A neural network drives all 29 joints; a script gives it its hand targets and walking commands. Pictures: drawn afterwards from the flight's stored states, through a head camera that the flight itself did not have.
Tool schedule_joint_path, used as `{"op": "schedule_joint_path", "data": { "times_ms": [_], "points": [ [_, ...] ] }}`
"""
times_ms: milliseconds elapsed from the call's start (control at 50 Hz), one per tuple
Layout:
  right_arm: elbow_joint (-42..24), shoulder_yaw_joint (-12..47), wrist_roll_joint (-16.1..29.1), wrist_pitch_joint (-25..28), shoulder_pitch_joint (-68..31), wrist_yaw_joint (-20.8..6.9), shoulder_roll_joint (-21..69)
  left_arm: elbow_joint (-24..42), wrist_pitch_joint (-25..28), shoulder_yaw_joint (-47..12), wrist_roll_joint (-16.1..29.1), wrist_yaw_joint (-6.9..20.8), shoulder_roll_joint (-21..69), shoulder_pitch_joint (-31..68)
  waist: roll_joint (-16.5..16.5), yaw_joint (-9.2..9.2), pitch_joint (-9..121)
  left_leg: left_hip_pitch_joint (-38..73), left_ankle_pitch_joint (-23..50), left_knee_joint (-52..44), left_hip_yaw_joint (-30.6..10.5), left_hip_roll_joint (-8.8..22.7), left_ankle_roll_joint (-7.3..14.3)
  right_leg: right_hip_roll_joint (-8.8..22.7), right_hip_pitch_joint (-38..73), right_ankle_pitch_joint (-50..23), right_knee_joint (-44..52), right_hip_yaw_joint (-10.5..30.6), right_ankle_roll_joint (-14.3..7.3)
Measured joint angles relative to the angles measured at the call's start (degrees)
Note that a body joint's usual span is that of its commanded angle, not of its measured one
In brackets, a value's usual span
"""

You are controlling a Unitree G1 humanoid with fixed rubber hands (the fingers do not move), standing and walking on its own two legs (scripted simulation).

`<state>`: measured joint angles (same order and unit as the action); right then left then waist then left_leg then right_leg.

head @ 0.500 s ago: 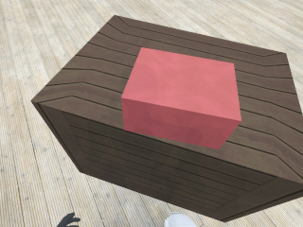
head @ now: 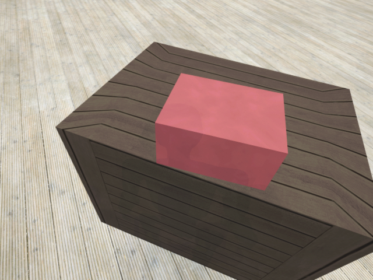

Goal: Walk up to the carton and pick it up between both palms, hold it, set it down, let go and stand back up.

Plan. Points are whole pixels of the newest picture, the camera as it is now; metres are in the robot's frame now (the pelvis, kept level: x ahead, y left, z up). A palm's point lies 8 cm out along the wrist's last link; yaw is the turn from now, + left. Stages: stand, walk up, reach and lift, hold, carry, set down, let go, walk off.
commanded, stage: walk up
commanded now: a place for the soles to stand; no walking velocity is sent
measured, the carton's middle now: (220, 128) +0.51 -0.09 +0.03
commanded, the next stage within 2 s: none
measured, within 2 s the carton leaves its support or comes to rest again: neither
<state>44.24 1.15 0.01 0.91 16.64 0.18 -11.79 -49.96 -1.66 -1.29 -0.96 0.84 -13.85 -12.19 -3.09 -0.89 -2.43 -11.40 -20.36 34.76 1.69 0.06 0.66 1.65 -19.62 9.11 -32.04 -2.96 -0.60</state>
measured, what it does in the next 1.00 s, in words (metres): steps to the left, turning right: left foot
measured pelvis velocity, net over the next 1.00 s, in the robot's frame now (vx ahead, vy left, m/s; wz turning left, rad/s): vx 0.09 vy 0.09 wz -0.26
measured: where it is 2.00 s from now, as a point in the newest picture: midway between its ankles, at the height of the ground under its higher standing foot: outside the picture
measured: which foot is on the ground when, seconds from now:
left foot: down 0.00-0.44, up 0.46-0.66, down 0.68-1.00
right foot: down 0.00-0.68, up 0.70-1.00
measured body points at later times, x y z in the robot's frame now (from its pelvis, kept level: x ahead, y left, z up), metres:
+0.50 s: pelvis +0.02 +0.00 +0.01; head +0.03 -0.01 +0.46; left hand +0.07 +0.26 -0.13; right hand +0.06 -0.27 -0.13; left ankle -0.02 +0.11 -0.71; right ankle +0.09 -0.12 -0.73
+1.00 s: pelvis +0.09 +0.09 +0.00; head +0.12 +0.09 +0.45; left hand +0.25 +0.30 -0.13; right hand +0.03 -0.15 -0.14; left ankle +0.07 +0.15 -0.73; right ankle +0.09 -0.03 -0.72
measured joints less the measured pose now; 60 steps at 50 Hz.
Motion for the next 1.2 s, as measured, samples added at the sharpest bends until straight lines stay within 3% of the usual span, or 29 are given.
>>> {"op": "schedule_joint_path", "data": {
  "times_ms": [180, 400, 480, 520, 640, 700, 760, 840, 1040, 1080, 1100, 1140, 1200],
  "points": [
    [2.9, 0.3, -0.1, 0.2, -0.2, -0.3, -1.2, -3.9, 1.1, -0.1, 0.7, -0.1, -1.0, -4.4, 2.4, -0.51, 0.7, 0.6, 1.4, -3.2, 0.3, 0.1, -0.3, -0.2, -0.2, -0.2, 1.5, 0.2, -0.6],
    [6.6, 1.2, -0.3, 0.6, 1.1, 0.2, -2.0, -4.9, 1.1, -0.5, 0.9, -0.8, -0.9, -2.6, 3.1, 0.62, 0.0, 1.0, 2.0, -5.3, 0.3, 0.6, -1.0, -0.8, -0.2, -0.4, 3.0, 0.2, -0.9],
    [5.9, -0.2, -3.1, -1.0, 2.4, -0.8, -4.0, -3.0, 1.5, 0.9, -0.5, -2.1, 0.0, -4.8, 3.4, 0.12, 1.8, -1.3, -11.5, 2.1, 0.8, -0.1, 0.0, -1.3, -0.7, 1.6, 2.0, 1.8, -1.4],
    [5.2, -1.2, -3.6, -1.5, 2.9, -1.2, -5.4, -2.6, 1.3, 1.6, -0.9, -3.1, 0.1, -6.1, 3.7, 0.26, 2.0, -4.0, -13.8, 7.9, 1.2, -0.7, 0.1, -1.0, -0.4, 2.1, 2.4, 2.6, -1.4],
    [3.0, -2.6, -3.4, -1.5, 4.7, -2.0, -7.3, -1.8, 1.4, 3.7, -1.6, -3.8, -0.9, -8.4, 4.5, -0.16, 0.7, -8.0, -7.2, 7.6, 1.3, 1.1, -0.2, -0.7, 0.6, 0.3, 3.8, 5.2, 1.0],
    [2.2, -2.8, -2.6, -1.1, 6.1, -1.6, -6.7, -1.3, 0.6, 4.0, -1.7, -3.1, -2.0, -7.6, 3.7, 0.47, -0.2, -5.3, 3.1, 0.1, 2.0, 1.3, 0.3, -0.4, -1.4, 6.1, -2.8, 7.1, 1.6],
    [2.9, -2.6, -1.5, -2.0, 6.9, -0.2, -4.6, -0.5, 0.0, 3.9, -1.5, -2.5, -2.4, -6.7, 1.9, 1.23, 0.4, -4.0, 2.1, 0.8, 5.2, 0.6, 1.6, -2.0, -5.7, 17.6, -15.3, 8.8, 1.1],
    [3.6, -1.6, -1.4, -1.8, 7.2, 0.9, -2.3, 1.0, 0.8, 3.3, -1.6, -2.1, -2.0, -5.2, 1.3, 2.9, 0.7, -0.6, 2.3, -3.8, 7.6, 0.2, 2.8, -3.1, -7.6, 16.0, -21.4, 6.8, 0.7],
    [3.7, 0.3, -1.9, -0.6, 5.2, 1.0, -0.9, 2.9, 2.2, 0.9, -1.0, -2.2, 1.6, 0.4, 2.6, 3.06, -2.5, 1.1, -2.7, -0.7, 13.2, 0.4, 3.8, -2.5, 0.6, 6.4, -4.0, 3.8, -0.7],
    [3.9, 0.4, -1.7, -1.0, 4.2, 0.8, -1.7, 3.1, 2.6, 0.5, -1.0, -2.3, 3.0, 1.3, 5.1, 3.28, -3.1, -0.4, -4.0, 3.1, 12.9, 2.5, 2.9, -4.0, 1.2, 6.7, -3.2, 3.4, -0.5],
    [3.6, 0.4, -1.5, -1.3, 4.0, 0.8, -1.8, 3.5, 2.7, 0.4, -0.7, -2.3, 3.1, 1.4, 5.1, 3.07, -3.1, -1.9, -3.3, 6.2, 11.7, 2.3, 1.1, -4.0, 0.9, 7.1, -3.8, 3.6, -0.6],
    [3.2, 0.6, -1.6, -2.2, 3.3, 1.1, -1.8, 3.7, 2.8, 0.8, -0.1, -2.6, 2.9, 1.1, 4.2, 1.91, -2.7, -4.4, -10.1, 11.4, 8.0, 1.0, -1.2, -3.5, 0.3, 7.9, -5.2, 5.1, -1.0],
    [2.5, 0.3, -1.9, -2.5, 1.5, 0.9, -2.0, 3.0, 2.1, 1.0, 0.2, -3.4, 2.5, -0.1, 3.6, 0.82, -2.3, -6.4, -14.7, 12.2, 2.8, 1.1, -1.7, -3.0, 0.5, 7.9, -5.0, 6.6, -0.4]
  ]
}}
